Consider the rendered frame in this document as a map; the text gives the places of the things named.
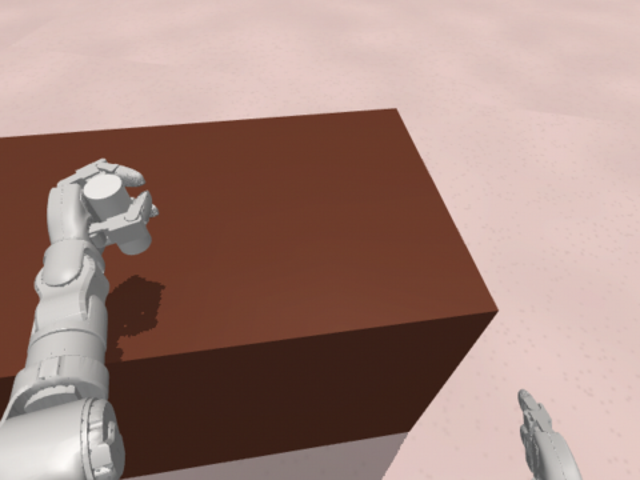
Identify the can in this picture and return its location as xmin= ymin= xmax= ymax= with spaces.
xmin=83 ymin=174 xmax=152 ymax=255

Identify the left robot arm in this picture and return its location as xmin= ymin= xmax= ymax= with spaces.
xmin=0 ymin=239 xmax=125 ymax=480

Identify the right robot hand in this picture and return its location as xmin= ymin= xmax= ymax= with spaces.
xmin=518 ymin=389 xmax=583 ymax=480

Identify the left robot hand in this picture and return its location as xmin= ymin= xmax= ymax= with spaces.
xmin=47 ymin=158 xmax=159 ymax=256

